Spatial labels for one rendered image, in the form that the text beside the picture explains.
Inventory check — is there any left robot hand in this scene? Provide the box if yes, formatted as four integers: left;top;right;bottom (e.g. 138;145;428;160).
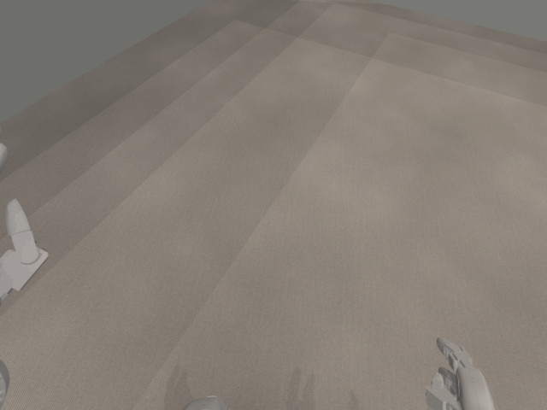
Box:
0;127;48;307

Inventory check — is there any right robot hand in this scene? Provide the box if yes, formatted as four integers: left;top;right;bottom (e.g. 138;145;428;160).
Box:
426;337;495;410

